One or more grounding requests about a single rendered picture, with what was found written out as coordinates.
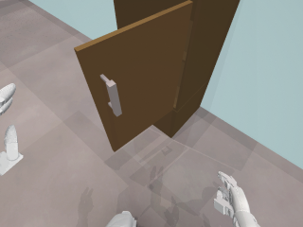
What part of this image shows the robot left thigh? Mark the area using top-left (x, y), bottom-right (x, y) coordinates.
top-left (105, 213), bottom-right (136, 227)

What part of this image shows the cupboard door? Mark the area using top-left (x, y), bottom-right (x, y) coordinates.
top-left (74, 0), bottom-right (193, 152)

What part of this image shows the robot right forearm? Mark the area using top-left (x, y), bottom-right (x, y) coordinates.
top-left (232, 211), bottom-right (260, 227)

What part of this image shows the robot left hand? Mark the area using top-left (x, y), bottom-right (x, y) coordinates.
top-left (0, 83), bottom-right (24, 176)

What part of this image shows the robot right hand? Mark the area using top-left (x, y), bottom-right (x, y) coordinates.
top-left (214, 171), bottom-right (251, 218)

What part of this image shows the left robot shin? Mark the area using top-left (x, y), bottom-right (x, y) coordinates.
top-left (122, 211), bottom-right (131, 215)

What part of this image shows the handle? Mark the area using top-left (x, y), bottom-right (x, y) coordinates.
top-left (100, 74), bottom-right (122, 117)

